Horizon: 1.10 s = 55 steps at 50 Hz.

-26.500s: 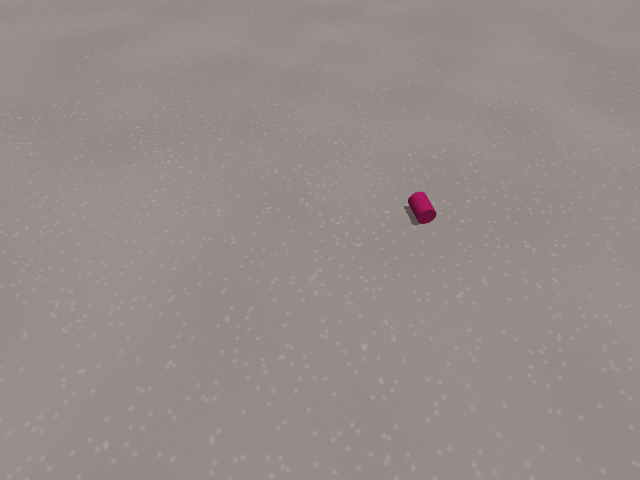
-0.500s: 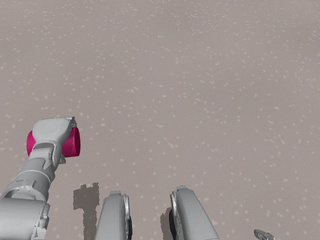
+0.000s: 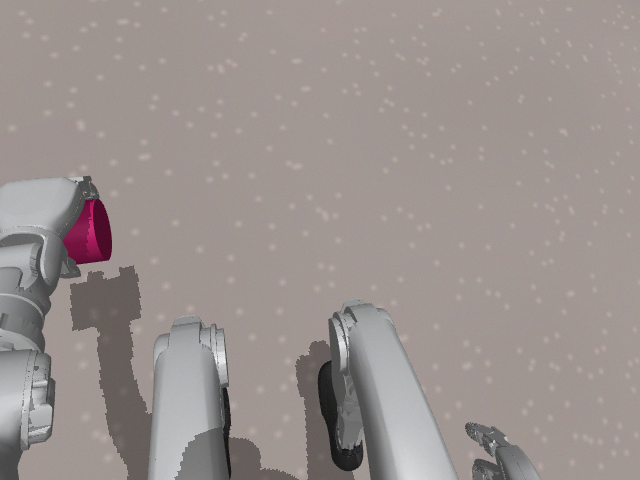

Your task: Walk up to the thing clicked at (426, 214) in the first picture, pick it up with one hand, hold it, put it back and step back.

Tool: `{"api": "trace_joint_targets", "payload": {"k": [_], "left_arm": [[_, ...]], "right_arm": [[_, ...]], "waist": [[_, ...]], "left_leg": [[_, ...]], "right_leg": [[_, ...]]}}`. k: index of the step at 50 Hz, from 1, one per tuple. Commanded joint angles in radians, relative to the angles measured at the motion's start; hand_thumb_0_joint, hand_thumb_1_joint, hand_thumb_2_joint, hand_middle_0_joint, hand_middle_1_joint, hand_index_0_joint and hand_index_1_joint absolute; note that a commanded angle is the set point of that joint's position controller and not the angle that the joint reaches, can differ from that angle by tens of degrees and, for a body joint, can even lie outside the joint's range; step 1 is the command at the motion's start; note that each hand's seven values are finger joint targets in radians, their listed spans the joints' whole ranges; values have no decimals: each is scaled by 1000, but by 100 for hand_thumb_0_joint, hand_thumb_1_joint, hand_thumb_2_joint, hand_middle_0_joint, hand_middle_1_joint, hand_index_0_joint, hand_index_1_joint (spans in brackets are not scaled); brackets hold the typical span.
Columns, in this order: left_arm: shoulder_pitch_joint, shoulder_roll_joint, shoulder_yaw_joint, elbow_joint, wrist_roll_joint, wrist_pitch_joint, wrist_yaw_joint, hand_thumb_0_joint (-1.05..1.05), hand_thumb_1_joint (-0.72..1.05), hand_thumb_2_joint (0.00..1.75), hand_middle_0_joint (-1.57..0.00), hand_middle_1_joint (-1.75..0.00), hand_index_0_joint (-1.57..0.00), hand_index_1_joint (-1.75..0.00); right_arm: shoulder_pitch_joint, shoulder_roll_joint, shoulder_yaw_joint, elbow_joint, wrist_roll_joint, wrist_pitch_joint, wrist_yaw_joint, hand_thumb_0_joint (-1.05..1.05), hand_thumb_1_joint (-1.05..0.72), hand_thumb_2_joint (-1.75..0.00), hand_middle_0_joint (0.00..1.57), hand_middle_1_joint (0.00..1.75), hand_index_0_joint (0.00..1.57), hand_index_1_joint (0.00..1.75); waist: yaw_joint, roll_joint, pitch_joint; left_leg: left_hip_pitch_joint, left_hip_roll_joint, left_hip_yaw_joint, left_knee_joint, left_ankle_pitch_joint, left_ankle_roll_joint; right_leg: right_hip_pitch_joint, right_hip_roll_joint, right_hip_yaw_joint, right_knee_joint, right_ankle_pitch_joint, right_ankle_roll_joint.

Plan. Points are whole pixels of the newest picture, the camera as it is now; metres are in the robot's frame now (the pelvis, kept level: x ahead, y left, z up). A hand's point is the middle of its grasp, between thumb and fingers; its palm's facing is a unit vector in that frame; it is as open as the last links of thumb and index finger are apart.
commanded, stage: crouch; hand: left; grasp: from above
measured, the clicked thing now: (54, 235) +0.44 +0.31 -0.19
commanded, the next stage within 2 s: lower in 0.72 s
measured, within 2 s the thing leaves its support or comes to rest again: neither
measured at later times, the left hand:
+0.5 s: hand (81, 235) +0.45 +0.29 -0.25, palm faces -0.48 -0.06 -0.88, open 11.0 cm
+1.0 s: hand (89, 234) +0.46 +0.30 -0.29, palm faces -0.49 -0.07 -0.87, open 10.9 cm
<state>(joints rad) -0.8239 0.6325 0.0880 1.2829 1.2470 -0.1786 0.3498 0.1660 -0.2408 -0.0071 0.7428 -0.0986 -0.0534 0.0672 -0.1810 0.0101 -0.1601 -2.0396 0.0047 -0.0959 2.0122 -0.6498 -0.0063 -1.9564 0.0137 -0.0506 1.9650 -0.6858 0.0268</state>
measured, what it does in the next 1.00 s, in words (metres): lowers itself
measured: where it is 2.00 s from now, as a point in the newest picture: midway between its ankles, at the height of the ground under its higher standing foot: (280, 442)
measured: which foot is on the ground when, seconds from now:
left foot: down 0.00-1.00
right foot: down 0.00-1.00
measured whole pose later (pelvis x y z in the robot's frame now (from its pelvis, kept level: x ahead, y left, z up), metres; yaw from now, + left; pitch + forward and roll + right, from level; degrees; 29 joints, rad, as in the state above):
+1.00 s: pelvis -0.01 +0.00 -0.11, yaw -4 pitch +35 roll -9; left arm -1.00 0.84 0.14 1.49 1.28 -0.23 0.35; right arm 0.14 -0.27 0.10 0.73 -0.14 -0.04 0.13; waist -0.25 -0.03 -0.02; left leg -2.31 0.01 -0.16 2.37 -0.68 -0.02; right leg -2.22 0.05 -0.09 2.29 -0.70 0.04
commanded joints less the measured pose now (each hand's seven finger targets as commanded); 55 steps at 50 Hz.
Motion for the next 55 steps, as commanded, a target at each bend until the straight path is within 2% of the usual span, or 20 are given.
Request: {"api": "trace_joint_targets", "payload": {"k": [1,4,7,9,11,18,22,29,31,32,36,40,42,43,44,45,48,49,51,55], "left_arm": [[-388,313,55,-167,-6,0,71,0,68,82,-106,-64,-106,-64],[-387,323,57,-155,-11,5,65,0,73,82,-110,-64,-110,-64],[-376,328,59,-123,-14,8,56,0,74,81,-110,-63,-110,-63],[-404,350,62,-143,-15,2,50,0,74,81,-109,-63,-109,-62],[-397,348,62,-121,-14,0,45,0,78,80,-112,-63,-113,-63],[-416,412,85,-104,1,-26,35,0,76,77,-111,-61,-111,-61],[-445,415,83,-72,9,-43,45,0,76,76,-111,-60,-112,-60],[-501,465,93,-51,26,-55,66,0,76,75,-112,-58,-112,-58],[-490,474,94,-35,25,-49,68,0,78,74,-113,-57,-113,-57],[-482,465,90,-15,27,-46,67,0,77,77,-114,-57,-113,-58],[-486,484,87,-11,25,-42,63,0,78,75,-115,-55,-114,-56],[-498,499,89,-24,23,-43,56,0,80,78,-117,-56,-115,-57],[-468,481,81,15,18,-40,48,0,78,78,-117,-54,-115,-56],[-511,503,80,-15,12,-45,49,0,75,77,-116,-53,-114,-55],[-490,500,81,20,19,-45,46,0,75,77,-115,-53,-114,-55],[-474,491,70,40,22,-48,44,0,75,75,-116,-52,-114,-54],[-498,520,81,33,8,-63,52,0,76,73,-115,-53,-114,-54],[-460,516,83,71,16,-62,51,0,77,75,-117,-52,-116,-54],[-478,533,87,55,23,-76,52,0,81,77,-119,-54,-118,-56],[-508,566,109,15,27,-101,72,0,86,75,-121,-56,-121,-56]], "right_arm": [[227,-231,-76,-17,-8,-12,5,0,-90,-90,20,30,20,30],[229,-233,-76,-19,-12,-11,17,0,-90,-90,20,30,20,30],[222,-241,-76,-18,-12,-5,25,0,-90,-90,20,30,20,30],[214,-240,-80,-22,-10,-1,30,0,-90,-90,20,30,20,30],[218,-241,-74,-26,-12,1,34,0,-90,-90,20,30,20,30],[220,-252,-58,-20,-16,9,49,0,-90,-90,20,30,20,30],[218,-258,-46,-17,-21,12,50,0,-90,-90,20,30,20,30],[207,-265,-27,-11,-31,10,50,0,-90,-90,20,30,20,30],[204,-265,-19,-8,-32,9,50,0,-90,-90,20,30,20,30],[214,-271,-18,-10,-34,9,50,0,-90,-90,20,30,20,30],[203,-272,-6,-6,-33,11,49,0,-90,-90,20,30,20,30],[203,-279,-1,-11,-35,13,50,0,-90,-90,20,30,20,30],[203,-280,6,-15,-36,12,53,0,-90,-90,20,30,20,30],[190,-280,9,-13,-33,14,51,0,-90,-90,20,30,20,30],[198,-284,10,-14,-36,14,51,0,-90,-90,20,30,20,30],[194,-283,17,-13,-37,18,51,0,-90,-90,20,30,20,30],[184,-282,30,-14,-40,13,54,0,-90,-90,20,30,20,30],[188,-283,33,-12,-45,14,56,0,-90,-90,20,30,20,30],[190,-288,38,-12,-51,14,58,0,-90,-90,20,30,20,30],[180,-295,44,-15,-61,16,61,0,-90,-90,20,30,20,30]], "waist": [[1,294,-721],[1,304,-724],[-4,295,-675],[4,299,-704],[-11,274,-679],[-9,299,-666],[-30,289,-641],[-35,336,-624],[-26,338,-625],[-42,331,-613],[-37,334,-599],[-48,340,-609],[-56,328,-564],[-48,345,-574],[-64,314,-572],[-60,299,-562],[-61,302,-541],[-61,287,-537],[-72,298,-552],[-68,362,-591]], "left_leg": [[639,2,46,-159,274,24],[631,6,48,-124,302,26],[577,7,39,-117,265,24],[547,8,47,-94,241,27],[509,6,46,-72,234,31],[478,7,42,-18,256,27],[441,8,36,5,201,28],[379,5,45,38,141,26],[384,7,40,41,143,25],[390,9,39,54,153,26],[355,7,41,68,148,26],[341,7,40,92,163,28],[332,7,31,89,154,25],[320,8,37,96,148,28],[308,9,31,107,150,30],[294,8,33,117,152,31],[247,7,38,143,156,34],[262,7,38,155,173,35],[266,9,37,174,196,35],[292,12,27,182,219,25]], "right_leg": [[234,21,-39,-183,270,-66],[225,26,-43,-155,291,-64],[186,28,-54,-123,264,-66],[192,36,-53,-108,257,-67],[190,35,-55,-97,258,-62],[154,38,-61,-31,272,-64],[112,41,-74,-12,238,-62],[84,45,-84,28,202,-65],[73,47,-90,40,202,-67],[68,44,-92,42,211,-64],[63,46,-94,58,212,-64],[68,48,-100,73,228,-61],[46,44,-106,84,219,-62],[48,49,-103,82,221,-62],[57,49,-108,87,224,-60],[56,52,-109,89,225,-59],[70,55,-109,102,234,-57],[74,55,-108,104,246,-54],[85,57,-111,113,269,-50],[68,63,-127,149,278,-56]]}}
